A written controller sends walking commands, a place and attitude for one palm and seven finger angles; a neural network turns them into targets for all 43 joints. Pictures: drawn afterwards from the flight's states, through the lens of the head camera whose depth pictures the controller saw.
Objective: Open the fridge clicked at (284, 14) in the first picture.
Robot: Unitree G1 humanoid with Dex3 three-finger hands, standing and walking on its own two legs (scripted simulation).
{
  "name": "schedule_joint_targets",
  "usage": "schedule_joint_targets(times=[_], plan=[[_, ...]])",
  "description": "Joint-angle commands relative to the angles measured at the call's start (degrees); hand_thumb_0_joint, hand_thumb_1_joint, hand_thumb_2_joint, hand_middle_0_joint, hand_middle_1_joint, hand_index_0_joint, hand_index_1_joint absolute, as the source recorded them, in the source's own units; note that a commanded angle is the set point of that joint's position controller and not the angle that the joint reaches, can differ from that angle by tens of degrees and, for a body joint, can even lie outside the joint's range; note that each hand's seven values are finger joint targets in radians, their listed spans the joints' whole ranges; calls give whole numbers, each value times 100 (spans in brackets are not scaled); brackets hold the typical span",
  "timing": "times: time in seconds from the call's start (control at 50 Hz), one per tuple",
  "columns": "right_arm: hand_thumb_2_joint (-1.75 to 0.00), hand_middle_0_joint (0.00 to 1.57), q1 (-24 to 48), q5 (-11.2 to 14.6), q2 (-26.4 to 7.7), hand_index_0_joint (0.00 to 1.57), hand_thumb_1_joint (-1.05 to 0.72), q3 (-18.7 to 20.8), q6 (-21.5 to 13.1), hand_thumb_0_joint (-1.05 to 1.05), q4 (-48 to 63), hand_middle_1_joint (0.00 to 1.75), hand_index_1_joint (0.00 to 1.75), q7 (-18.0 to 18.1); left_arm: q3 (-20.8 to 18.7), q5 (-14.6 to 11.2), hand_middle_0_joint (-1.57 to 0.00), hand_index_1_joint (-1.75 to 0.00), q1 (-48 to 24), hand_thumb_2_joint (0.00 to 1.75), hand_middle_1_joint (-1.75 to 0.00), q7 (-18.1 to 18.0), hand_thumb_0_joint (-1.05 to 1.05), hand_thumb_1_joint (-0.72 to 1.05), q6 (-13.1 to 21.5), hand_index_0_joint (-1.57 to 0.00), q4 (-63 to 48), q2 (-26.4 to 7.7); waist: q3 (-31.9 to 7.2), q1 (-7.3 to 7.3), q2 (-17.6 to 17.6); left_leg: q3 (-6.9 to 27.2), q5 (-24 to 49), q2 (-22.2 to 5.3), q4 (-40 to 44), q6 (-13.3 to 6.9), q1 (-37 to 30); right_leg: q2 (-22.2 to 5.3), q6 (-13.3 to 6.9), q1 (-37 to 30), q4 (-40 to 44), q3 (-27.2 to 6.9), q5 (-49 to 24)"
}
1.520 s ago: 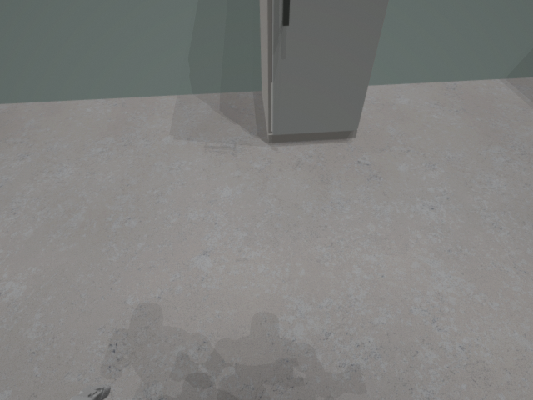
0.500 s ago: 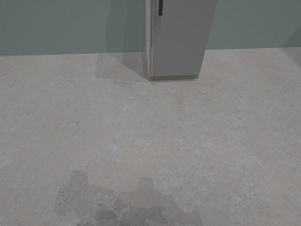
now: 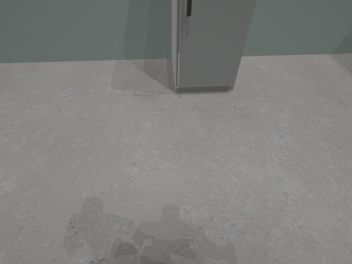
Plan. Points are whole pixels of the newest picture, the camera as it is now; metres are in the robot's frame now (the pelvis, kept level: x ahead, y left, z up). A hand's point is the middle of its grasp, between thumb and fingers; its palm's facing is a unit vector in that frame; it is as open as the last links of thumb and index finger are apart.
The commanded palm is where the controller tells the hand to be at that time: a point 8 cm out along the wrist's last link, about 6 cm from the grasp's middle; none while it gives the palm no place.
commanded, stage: walk to a spot facing it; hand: left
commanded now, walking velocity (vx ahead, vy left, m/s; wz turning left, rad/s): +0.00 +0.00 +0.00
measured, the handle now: out of the picture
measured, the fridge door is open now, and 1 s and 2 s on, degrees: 0 0 0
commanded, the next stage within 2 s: none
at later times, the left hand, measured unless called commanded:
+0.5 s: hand out of the picture +0.07 +0.15 -0.18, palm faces -0.06 -0.98 -0.20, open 7.4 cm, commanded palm none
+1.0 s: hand (136, 180) +0.40 +0.16 -0.18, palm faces -0.25 -0.95 -0.18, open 7.4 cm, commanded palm none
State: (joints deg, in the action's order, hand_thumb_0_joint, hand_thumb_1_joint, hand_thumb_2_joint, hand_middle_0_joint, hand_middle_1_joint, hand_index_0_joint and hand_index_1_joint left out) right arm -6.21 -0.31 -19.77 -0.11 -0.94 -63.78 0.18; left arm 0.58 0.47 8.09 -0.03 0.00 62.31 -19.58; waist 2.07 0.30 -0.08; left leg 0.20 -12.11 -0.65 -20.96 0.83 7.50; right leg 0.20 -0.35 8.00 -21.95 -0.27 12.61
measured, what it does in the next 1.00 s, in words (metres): walks ahead, turning right: left foot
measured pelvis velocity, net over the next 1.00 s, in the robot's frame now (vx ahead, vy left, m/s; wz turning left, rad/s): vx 0.31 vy -0.01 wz -0.34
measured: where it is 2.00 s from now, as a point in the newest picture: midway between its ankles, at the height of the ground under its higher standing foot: (211, 185)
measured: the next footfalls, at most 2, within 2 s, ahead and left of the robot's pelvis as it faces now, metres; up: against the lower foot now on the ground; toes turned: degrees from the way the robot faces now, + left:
left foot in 0.76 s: +0.39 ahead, +0.05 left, +0.00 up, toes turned -6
right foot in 1.32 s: +0.52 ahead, -0.24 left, +0.00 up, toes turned -33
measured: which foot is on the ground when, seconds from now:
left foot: down 0.00-0.38, up 0.40-0.74, down 0.76-1.00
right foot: down 0.00-0.76, up 0.78-1.00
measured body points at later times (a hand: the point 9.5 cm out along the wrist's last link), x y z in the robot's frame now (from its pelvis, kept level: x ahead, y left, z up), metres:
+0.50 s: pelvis +0.10 -0.03 -0.02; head +0.11 -0.04 +0.43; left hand +0.08 +0.20 -0.16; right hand +0.06 -0.27 -0.18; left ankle +0.06 +0.10 -0.67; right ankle +0.01 -0.10 -0.75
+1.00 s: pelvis +0.31 -0.01 -0.01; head +0.33 +0.01 +0.44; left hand +0.42 +0.21 -0.17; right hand +0.27 -0.25 -0.15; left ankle +0.35 +0.06 -0.75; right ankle +0.27 -0.13 -0.66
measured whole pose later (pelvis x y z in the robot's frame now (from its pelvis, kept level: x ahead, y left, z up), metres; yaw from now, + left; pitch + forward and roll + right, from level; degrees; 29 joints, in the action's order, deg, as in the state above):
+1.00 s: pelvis +0.31 -0.01 -0.01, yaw -19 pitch -1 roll +0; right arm -15.1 -1.0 -9.3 3.4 -5.1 -60.1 1.5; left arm -4.3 1.9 15.4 0.3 0.4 58.4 -11.0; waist 1.4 1.3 2.4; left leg -13.6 -14.2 -0.8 -26.4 -4.4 12.0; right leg -4.7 -1.0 32.0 -67.4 1.8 14.9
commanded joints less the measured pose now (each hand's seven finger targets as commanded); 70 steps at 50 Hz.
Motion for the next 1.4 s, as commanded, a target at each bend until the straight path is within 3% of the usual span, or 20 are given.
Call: schedule_joint_targets(times=[0.0,0.18,0.26,0.32,0.36,0.38,0.42,0.5,0.66,0.7,0.72,0.76,0.78,0.82,0.9,1.16,1.26,1.28,1.32,1.38], plan=[[-90,20,275,-12,-1161,20,-90,213,-108,0,377,30,30,67,-247,16,-20,-30,-252,90,-30,-57,0,90,153,-20,-352,-1201,-418,-14,30,495,1027,-639,278,-222,-161,-714,-134,3,358,-561,-992],[-90,20,-623,-103,-617,20,-90,266,2,0,463,30,30,31,-300,95,-20,-30,644,90,-30,111,0,90,-44,-20,-547,-399,509,-33,-192,561,-2232,-909,77,-424,425,-152,-303,1372,-435,-822,1905],[-90,20,-1162,-72,-682,20,-90,419,-145,0,472,30,30,75,-321,71,-20,-30,628,90,-30,154,0,90,115,-20,-786,27,359,-177,-1113,1153,-773,-1833,277,-973,-544,92,-128,2187,-1893,153,1370],[-90,20,-1047,-97,-421,20,-90,376,-170,0,470,30,30,92,-398,98,-20,-30,1230,90,-30,171,0,90,206,-20,-607,215,258,207,-510,120,602,-1480,-1141,-627,445,-67,-211,553,-821,332,814],[-90,20,-14,-57,166,20,-90,240,-264,0,1061,30,30,22,-600,69,-20,-30,3063,90,-30,3,0,90,332,-20,-1,-610,105,890,2465,-958,-1996,-131,-4286,9,3430,-1917,-1076,-1631,553,-3131,-1658],[-90,20,418,-77,81,20,-90,248,-292,0,1166,30,30,36,-538,55,-20,-30,3251,90,-30,-91,0,90,336,-20,84,-437,321,974,1577,-303,-2086,-365,-4781,-12,3819,-2111,-1444,-1560,482,-3436,-2552],[-90,20,355,-92,307,20,-90,280,-282,0,1087,30,30,5,-451,107,-20,-30,2823,90,-30,-138,0,90,338,-20,-33,-138,408,584,243,-191,-1479,-623,-4879,42,3999,-1876,-1475,-1512,269,-2608,-2414],[-90,20,7,-84,550,20,-90,337,-120,0,954,30,30,-108,-383,115,-20,-30,2254,90,-30,-159,0,90,434,-20,-137,187,469,106,577,-428,-491,-627,-4262,197,3403,-1343,-1127,-517,757,-1551,-1971],[-90,20,251,-16,703,20,-90,345,-231,0,1169,30,30,-195,-437,104,-20,-30,2164,90,-30,-207,0,90,455,-20,55,140,397,18,734,-792,210,-213,-1946,-95,1628,-1013,-762,-242,563,-922,-3013],[-90,20,-875,-70,511,20,-90,412,-291,0,821,30,30,-79,-476,69,-20,-30,2034,90,-30,-202,0,90,457,-20,33,111,-155,-489,604,-837,524,18,-1261,-217,156,-788,-602,-108,-768,-723,-3783],[-90,20,-1767,-105,214,20,-90,483,-303,0,557,30,30,1,-483,37,-20,-30,2081,90,-30,-175,0,90,459,-20,5,216,-747,-802,360,-475,615,-309,-1158,-341,-1078,-614,-504,384,-1949,-660,-3175],[-90,20,-2514,-135,-631,20,-90,634,-265,0,465,30,30,50,-402,-25,-20,-30,2326,90,-30,-69,0,90,456,-20,-264,759,-1361,-690,-1460,2892,125,-2770,236,-1321,-1860,353,-301,2124,-5340,-89,1849],[-90,20,-1959,-74,-360,20,-90,576,-279,0,484,30,30,94,-392,16,-20,-30,2105,90,-30,-109,0,90,402,-20,-240,705,-1081,-534,-1285,2887,-1018,-2749,780,-1162,-1262,38,-316,2430,-5845,-393,1551],[-90,20,-1216,-105,404,20,-90,401,-338,0,646,30,30,84,-431,108,-20,-30,1457,90,-30,12,0,90,313,-20,-314,739,319,-243,-486,1809,-1443,-2242,1063,-971,446,-499,-245,2606,-5729,-248,720],[-90,20,-1088,-102,637,20,-90,345,-473,0,560,30,30,102,-444,179,-20,-30,1695,90,-30,93,0,90,56,-20,-272,994,205,187,-417,266,-592,-1751,1168,-838,1142,-700,-86,2193,-4947,-75,265],[-90,20,-2463,-148,439,20,-90,354,-438,0,-16,30,30,109,-385,143,-20,-30,-739,90,-30,202,0,90,77,-20,-1025,858,540,-428,-420,-602,1485,-1784,958,-893,-712,-607,-20,2656,-1848,601,-153],[-90,20,-2450,-112,328,20,-90,333,-365,0,-130,30,30,110,-441,157,-20,-30,380,90,-30,149,0,90,236,-20,-637,626,-211,184,-332,-1167,3876,-1517,-1074,-544,-636,41,-390,318,-657,1129,-156],[-90,20,-2282,-47,391,20,-90,324,-387,0,-60,30,30,62,-552,176,-20,-30,1281,90,-30,98,0,90,300,-20,-332,307,-731,597,-170,-1375,3230,-1357,-2278,-322,490,-492,-657,-1271,-689,532,-411],[-90,20,-1972,35,628,20,-90,282,-438,0,294,30,30,56,-759,27,-20,-30,2320,90,-30,0,0,90,351,-20,-44,-658,-1554,781,1025,-967,-2052,-342,-5414,-35,2881,-2728,-1746,-2776,149,-2637,-1577],[-90,20,-1377,-67,821,20,-90,356,-278,0,374,30,30,31,-576,45,-20,-30,1045,90,-30,-76,0,90,355,-20,-327,58,-123,228,151,-159,-915,-1036,-5351,-63,2971,-2187,-1151,-466,707,-1307,-541]])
